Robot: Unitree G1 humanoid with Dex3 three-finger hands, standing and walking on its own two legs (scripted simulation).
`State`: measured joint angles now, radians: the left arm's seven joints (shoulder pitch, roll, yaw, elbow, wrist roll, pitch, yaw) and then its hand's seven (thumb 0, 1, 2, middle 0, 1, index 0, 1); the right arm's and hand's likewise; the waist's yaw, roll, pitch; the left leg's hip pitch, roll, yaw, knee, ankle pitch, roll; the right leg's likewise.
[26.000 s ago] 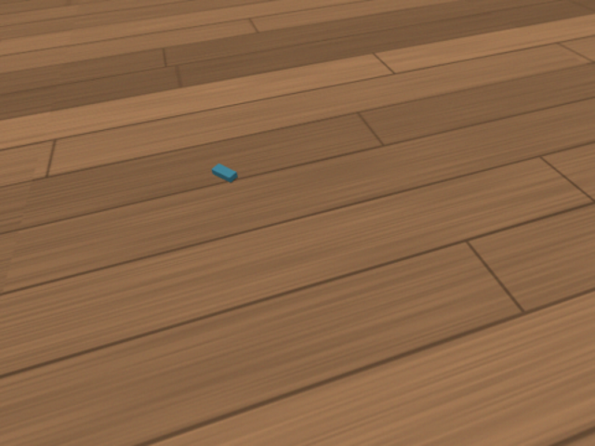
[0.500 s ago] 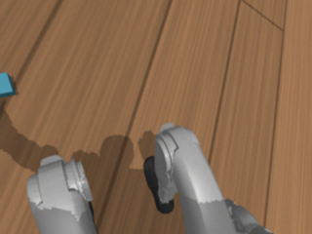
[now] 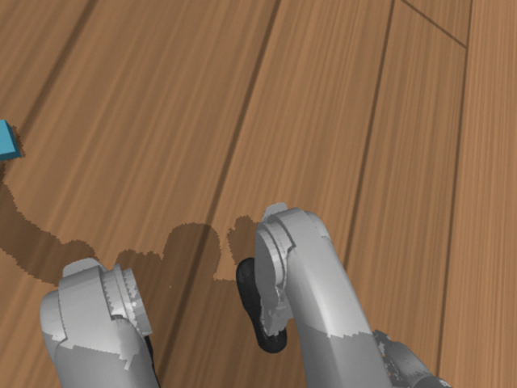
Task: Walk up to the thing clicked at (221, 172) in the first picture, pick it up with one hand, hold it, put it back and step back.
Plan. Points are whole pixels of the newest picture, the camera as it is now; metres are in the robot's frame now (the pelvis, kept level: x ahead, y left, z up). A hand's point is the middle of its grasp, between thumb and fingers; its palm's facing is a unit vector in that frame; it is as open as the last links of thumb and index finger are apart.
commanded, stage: rise first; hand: left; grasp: from above
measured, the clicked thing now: out of the picture +0.51 +0.36 -0.30
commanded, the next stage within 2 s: approach in 1.62 s
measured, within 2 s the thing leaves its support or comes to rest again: neither
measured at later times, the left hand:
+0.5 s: hand out of the picture +0.47 +0.39 -0.18, palm faces -0.44 -0.11 -0.89, open 13.9 cm
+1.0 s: hand out of the picture +0.47 +0.39 -0.18, palm faces -0.45 -0.11 -0.89, open 14.0 cm
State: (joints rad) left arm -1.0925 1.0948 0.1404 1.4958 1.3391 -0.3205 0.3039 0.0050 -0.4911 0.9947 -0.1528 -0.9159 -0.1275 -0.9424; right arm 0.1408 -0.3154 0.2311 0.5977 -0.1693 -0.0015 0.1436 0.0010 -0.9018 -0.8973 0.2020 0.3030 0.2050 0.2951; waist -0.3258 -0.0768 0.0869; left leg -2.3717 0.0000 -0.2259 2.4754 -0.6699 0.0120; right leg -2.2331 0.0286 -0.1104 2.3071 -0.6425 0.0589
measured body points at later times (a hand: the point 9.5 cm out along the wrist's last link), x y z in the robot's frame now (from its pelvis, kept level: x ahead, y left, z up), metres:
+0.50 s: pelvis +0.00 +0.00 +0.00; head +0.26 +0.13 +0.34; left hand +0.49 +0.39 -0.13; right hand +0.07 -0.27 -0.06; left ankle +0.07 +0.12 -0.29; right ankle +0.12 -0.14 -0.28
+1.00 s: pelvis +0.00 +0.00 +0.00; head +0.26 +0.13 +0.34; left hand +0.49 +0.39 -0.13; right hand +0.06 -0.27 -0.06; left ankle +0.07 +0.12 -0.29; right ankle +0.12 -0.14 -0.28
